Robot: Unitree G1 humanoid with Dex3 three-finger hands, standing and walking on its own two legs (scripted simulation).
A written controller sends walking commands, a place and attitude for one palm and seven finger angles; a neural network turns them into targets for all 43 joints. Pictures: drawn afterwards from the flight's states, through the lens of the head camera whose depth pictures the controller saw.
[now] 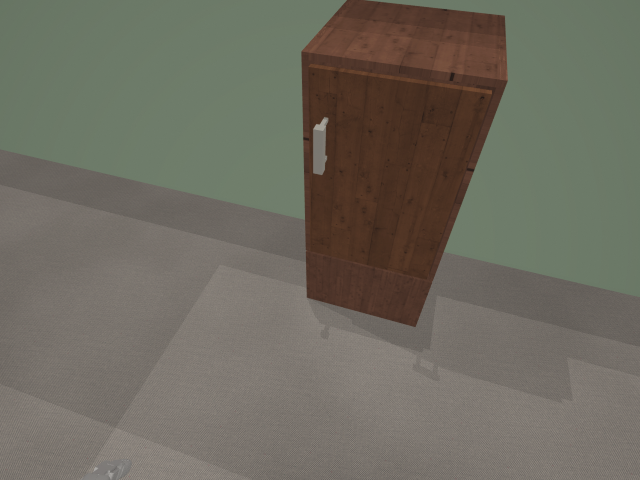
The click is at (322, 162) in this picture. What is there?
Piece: cupboard door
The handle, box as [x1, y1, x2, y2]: [313, 117, 327, 174]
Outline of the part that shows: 325,117 323,118 320,124 316,124 313,129 313,172 321,174 324,170 324,162 326,159 326,156 324,155 325,125 327,122 327,118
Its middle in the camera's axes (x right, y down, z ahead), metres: +0.00 -0.22 +0.92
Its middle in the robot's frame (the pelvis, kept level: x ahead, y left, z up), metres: +0.83 +0.04 -0.04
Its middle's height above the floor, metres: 0.73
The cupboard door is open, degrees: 0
